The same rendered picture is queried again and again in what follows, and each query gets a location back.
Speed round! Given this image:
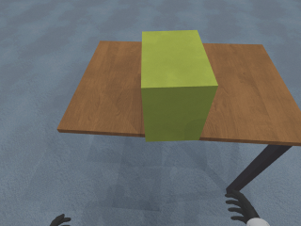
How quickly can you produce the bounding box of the right robot hand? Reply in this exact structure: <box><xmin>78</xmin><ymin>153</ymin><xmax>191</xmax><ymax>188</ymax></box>
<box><xmin>225</xmin><ymin>189</ymin><xmax>260</xmax><ymax>225</ymax></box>

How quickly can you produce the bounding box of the carton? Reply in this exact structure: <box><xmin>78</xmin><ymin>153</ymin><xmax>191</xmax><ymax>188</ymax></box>
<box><xmin>141</xmin><ymin>30</ymin><xmax>218</xmax><ymax>142</ymax></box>

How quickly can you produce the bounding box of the left robot hand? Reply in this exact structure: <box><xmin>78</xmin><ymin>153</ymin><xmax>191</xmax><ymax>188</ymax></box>
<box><xmin>50</xmin><ymin>214</ymin><xmax>71</xmax><ymax>226</ymax></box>

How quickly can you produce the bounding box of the table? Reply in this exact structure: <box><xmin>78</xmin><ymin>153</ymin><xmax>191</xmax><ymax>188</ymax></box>
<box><xmin>56</xmin><ymin>40</ymin><xmax>301</xmax><ymax>194</ymax></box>

